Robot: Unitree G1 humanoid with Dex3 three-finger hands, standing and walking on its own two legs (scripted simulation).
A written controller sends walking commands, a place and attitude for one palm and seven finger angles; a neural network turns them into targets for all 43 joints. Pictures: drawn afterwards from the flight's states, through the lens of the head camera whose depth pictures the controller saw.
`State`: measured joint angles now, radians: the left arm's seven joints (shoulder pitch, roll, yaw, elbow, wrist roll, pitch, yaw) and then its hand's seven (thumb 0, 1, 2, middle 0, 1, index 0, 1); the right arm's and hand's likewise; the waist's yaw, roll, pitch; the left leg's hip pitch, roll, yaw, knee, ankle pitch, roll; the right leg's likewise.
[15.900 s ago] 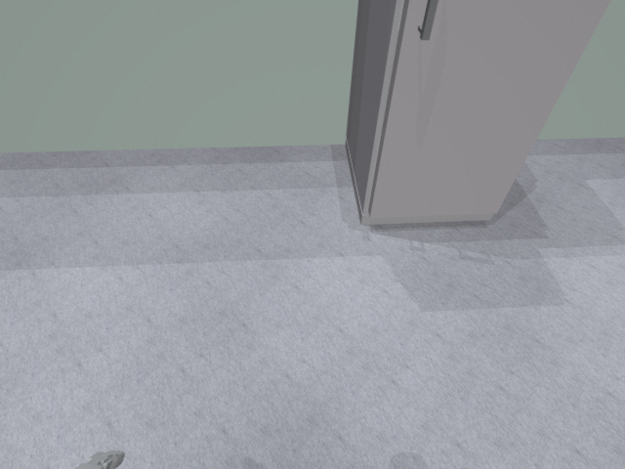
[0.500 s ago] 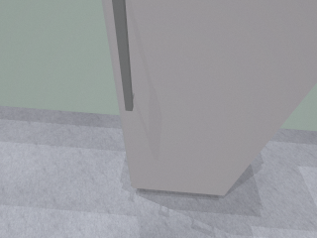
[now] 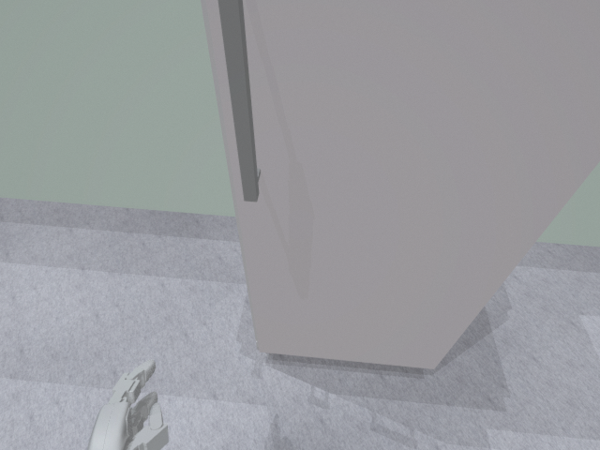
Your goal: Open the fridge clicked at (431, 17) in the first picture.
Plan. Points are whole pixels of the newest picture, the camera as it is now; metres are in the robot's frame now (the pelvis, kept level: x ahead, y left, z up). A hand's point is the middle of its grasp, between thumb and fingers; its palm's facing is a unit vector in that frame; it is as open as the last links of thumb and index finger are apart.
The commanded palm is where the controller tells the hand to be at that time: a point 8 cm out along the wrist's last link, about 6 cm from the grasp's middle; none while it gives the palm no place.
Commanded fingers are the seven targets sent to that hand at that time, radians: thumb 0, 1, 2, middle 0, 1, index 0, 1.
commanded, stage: raise the hand to about handle height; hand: left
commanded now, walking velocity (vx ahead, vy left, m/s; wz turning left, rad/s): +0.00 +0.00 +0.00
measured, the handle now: (245, 101) +0.49 +0.10 +0.23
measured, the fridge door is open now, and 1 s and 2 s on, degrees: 0 0 0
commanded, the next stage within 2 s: move the hooked fingers beside the handle in 1.96 s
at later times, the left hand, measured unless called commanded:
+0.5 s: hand (150, 386) +0.18 +0.18 +0.05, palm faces -0.02 -0.99 -0.10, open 9.9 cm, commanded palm +0.16 +0.25 +0.06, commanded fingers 0.00 0.13 0.57 -0.25 -0.80 -0.25 -0.80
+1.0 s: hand (92, 295) +0.24 +0.24 +0.14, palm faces +0.02 -1.00 -0.10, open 12.8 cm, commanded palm +0.21 +0.28 +0.16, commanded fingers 0.00 -0.45 0.32 -0.30 -1.17 -0.30 -1.17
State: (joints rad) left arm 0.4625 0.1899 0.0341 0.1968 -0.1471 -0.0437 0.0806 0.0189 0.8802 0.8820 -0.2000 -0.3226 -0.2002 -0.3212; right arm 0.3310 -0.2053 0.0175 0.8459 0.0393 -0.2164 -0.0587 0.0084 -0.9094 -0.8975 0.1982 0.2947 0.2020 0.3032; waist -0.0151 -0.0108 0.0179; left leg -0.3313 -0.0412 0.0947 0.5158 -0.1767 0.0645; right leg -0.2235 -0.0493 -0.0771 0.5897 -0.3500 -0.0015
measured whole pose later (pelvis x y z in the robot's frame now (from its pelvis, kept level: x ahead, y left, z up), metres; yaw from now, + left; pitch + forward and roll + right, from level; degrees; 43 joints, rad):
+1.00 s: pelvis +0.01 -0.01 +0.00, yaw +0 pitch -1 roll -1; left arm 0.19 0.40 0.38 -0.07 -0.38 -0.04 -0.39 0.00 -0.23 0.41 -0.28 -1.03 -0.28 -1.03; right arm 0.23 -0.27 0.03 0.61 0.07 -0.29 -0.10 0.01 -0.90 -0.90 0.20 0.29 0.20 0.30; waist 0.03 0.03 -0.02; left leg -0.35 0.01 0.06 0.60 -0.23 0.05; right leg -0.19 0.00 -0.10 0.56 -0.35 -0.02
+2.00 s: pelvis +0.00 -0.02 +0.01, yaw +1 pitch -4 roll -1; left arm -0.17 0.56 0.49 0.08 -0.34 0.26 -0.48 -0.01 -0.50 0.30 -0.30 -1.20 -0.30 -1.20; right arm 0.21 -0.28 0.09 0.60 0.10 -0.23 -0.10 0.01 -0.90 -0.90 0.20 0.30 0.20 0.30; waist 0.04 0.07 -0.01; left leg -0.25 0.00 0.05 0.49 -0.17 0.04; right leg -0.09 0.01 -0.11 0.47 -0.31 -0.03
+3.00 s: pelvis +0.02 -0.03 +0.01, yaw +0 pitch -2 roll +0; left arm -0.44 0.49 0.37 0.35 -0.28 0.23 -0.39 -0.01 -0.50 0.30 -0.30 -1.20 -0.30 -1.20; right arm 0.21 -0.28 0.07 0.61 0.11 -0.15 -0.10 0.01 -0.90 -0.90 0.20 0.29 0.20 0.30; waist 0.01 0.05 -0.01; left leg -0.27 0.00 0.05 0.49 -0.19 0.03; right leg -0.12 0.01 -0.10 0.47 -0.32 -0.03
